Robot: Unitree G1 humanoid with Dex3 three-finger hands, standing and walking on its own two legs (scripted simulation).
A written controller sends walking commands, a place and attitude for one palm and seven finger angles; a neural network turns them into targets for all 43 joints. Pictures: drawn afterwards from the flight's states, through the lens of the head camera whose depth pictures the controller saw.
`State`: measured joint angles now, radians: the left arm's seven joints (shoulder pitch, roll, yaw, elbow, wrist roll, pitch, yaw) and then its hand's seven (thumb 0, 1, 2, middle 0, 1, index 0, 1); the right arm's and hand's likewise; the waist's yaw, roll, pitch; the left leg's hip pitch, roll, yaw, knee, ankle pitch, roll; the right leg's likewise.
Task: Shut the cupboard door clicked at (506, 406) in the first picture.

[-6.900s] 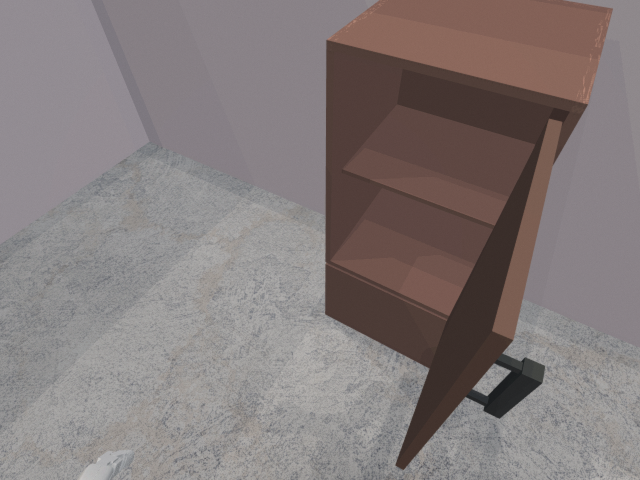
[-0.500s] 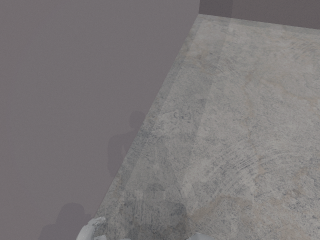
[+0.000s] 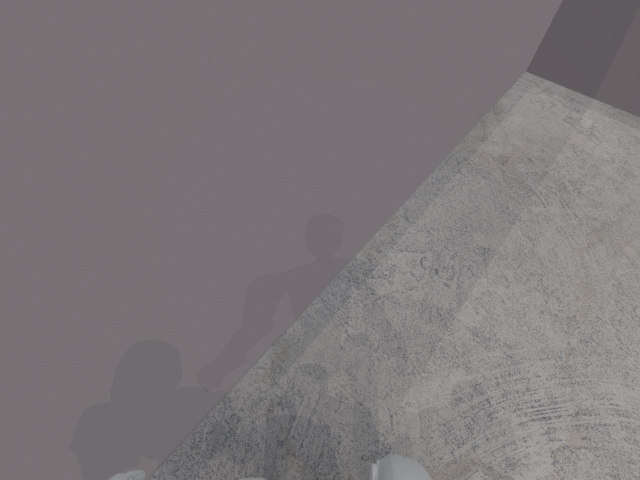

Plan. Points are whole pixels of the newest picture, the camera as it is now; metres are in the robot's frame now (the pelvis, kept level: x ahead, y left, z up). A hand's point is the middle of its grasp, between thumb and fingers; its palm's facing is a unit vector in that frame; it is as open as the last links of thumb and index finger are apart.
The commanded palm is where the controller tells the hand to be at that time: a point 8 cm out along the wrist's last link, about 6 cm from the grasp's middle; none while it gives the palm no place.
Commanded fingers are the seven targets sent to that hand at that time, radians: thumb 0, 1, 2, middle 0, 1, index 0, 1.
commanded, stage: turn to face it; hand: left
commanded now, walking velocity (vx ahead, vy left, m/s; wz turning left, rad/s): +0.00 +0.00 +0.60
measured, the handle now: out of the picture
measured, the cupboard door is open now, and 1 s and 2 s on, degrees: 100 100 100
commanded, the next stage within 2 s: none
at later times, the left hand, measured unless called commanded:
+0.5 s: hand out of the picture +0.00 +0.14 -0.14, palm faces +0.30 -0.92 -0.27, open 7.4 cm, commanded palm none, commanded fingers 0.00 0.90 0.90 -0.20 -0.30 -0.20 -0.30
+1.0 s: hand out of the picture -0.09 +0.21 -0.15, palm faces +0.59 -0.76 -0.27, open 7.4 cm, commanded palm none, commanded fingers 0.00 0.90 0.90 -0.20 -0.30 -0.20 -0.30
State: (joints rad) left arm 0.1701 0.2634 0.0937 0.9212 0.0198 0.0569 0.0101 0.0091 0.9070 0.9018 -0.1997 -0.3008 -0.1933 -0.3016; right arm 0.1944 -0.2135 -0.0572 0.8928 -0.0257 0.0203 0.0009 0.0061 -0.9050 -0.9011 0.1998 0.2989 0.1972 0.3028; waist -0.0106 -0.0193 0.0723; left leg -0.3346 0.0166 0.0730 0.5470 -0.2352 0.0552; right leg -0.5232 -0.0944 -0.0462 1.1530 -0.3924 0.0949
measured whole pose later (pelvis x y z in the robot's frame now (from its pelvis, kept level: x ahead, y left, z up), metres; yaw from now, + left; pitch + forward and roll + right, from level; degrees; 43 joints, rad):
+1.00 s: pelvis -0.05 -0.03 +0.00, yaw +36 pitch +1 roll -1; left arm 0.15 0.27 0.07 0.87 0.01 0.06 0.01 0.01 0.91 0.90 -0.20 -0.30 -0.19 -0.30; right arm 0.16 -0.21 -0.05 0.88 -0.02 0.04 0.01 0.01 -0.90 -0.90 0.20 0.30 0.20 0.30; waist -0.01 -0.01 0.09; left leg -0.26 -0.02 -0.05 0.49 -0.25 0.02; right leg -0.48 -0.09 -0.01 1.00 -0.42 0.11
